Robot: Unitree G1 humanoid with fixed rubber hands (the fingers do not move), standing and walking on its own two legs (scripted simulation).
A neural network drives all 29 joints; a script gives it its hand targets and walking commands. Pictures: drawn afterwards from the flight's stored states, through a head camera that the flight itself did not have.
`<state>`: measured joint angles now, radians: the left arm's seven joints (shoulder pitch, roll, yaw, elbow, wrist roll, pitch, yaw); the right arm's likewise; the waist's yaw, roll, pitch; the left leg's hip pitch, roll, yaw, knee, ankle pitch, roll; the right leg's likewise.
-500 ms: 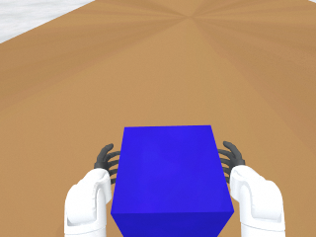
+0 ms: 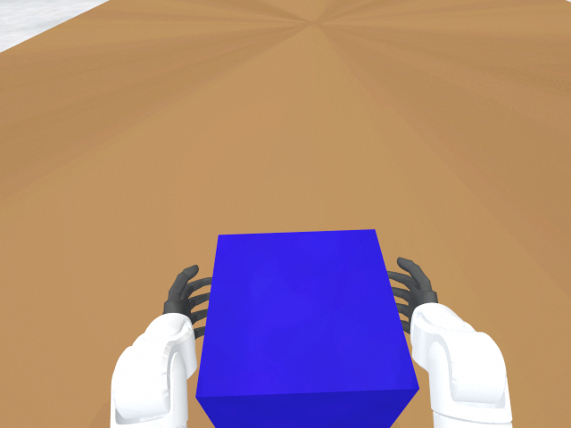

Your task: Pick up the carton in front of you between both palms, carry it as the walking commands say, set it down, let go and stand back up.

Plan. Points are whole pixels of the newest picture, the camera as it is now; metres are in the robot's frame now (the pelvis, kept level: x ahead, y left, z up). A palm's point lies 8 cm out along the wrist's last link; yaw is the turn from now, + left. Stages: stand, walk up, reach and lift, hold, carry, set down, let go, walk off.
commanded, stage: carry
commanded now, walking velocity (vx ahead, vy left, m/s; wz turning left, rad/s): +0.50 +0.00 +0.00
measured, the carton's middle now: (300, 344) +0.26 +0.00 +0.02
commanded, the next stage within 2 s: none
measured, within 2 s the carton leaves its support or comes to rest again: neither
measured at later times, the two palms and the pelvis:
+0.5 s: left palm (202, 187) +0.57 +0.17 +0.07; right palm (353, 176) +0.58 -0.13 +0.07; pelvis +0.31 +0.01 -0.01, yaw +1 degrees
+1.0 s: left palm (217, 140) +0.71 +0.15 +0.10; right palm (352, 134) +0.71 -0.15 +0.09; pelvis +0.44 +0.00 +0.01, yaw +0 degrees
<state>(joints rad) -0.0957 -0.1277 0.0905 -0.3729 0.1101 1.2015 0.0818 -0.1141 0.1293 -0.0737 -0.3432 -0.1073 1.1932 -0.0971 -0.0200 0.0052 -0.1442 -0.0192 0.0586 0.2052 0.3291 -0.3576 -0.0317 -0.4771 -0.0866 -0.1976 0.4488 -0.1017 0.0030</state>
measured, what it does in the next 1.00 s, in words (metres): walks ahead: right foot, then left foot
